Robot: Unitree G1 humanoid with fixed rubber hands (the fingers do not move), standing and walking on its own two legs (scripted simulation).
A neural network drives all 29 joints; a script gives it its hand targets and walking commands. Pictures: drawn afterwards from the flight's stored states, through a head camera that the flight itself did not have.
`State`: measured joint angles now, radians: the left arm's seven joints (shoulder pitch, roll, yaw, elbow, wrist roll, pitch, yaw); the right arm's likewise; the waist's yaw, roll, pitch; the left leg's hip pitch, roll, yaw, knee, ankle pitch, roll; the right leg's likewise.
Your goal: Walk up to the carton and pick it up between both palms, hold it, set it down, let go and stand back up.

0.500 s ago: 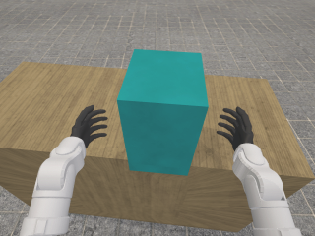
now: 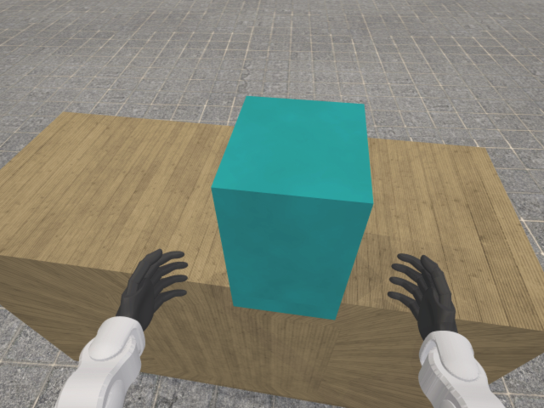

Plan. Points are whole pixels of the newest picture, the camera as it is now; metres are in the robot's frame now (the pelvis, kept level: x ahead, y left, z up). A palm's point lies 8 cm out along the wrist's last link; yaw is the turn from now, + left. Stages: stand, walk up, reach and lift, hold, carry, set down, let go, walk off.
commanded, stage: set down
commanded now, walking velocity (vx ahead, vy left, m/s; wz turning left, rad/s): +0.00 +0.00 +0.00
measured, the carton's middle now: (293, 213) +0.40 -0.01 +0.08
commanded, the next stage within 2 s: let go in 1.46 s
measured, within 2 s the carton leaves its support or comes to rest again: neither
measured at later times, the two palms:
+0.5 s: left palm (132, 360) +0.20 +0.21 +0.01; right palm (429, 358) +0.20 -0.19 +0.01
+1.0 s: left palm (136, 390) +0.17 +0.22 -0.04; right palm (434, 389) +0.18 -0.21 -0.04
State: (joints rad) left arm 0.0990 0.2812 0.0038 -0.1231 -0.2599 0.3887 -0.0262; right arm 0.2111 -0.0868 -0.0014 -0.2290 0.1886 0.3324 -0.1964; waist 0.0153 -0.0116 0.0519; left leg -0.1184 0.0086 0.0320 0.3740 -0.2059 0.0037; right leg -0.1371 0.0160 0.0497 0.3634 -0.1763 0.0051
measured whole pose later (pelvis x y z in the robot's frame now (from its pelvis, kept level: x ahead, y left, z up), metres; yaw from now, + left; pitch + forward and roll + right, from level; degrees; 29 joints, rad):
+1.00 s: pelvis +0.02 +0.00 +0.00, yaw +0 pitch -4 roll +0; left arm 0.33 0.24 -0.05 0.21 -0.12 0.11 0.01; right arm 0.35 -0.10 -0.02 0.30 0.05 -0.06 -0.05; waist 0.04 0.00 0.09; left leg -0.04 0.02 0.04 0.34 -0.23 -0.01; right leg -0.06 0.02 0.04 0.32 -0.19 0.00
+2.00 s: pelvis +0.02 -0.01 +0.00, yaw +0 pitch -4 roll +0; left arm 0.19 0.18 0.00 0.52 -0.01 0.14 0.02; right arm 0.20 -0.17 -0.04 0.76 -0.02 -0.22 0.02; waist 0.01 -0.02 0.09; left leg -0.08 0.03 0.04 0.42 -0.26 -0.02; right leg -0.10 0.03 0.02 0.41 -0.23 -0.02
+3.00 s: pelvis -0.02 +0.03 -0.01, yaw -2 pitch -1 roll +0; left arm 0.40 0.05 0.00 1.12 0.03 -0.01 0.04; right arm 0.34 -0.11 -0.03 1.15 -0.02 0.02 -0.02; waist -0.01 0.02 -0.02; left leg -0.23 -0.02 0.08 0.48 -0.23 0.05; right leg -0.27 -0.02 0.08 0.49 -0.20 0.05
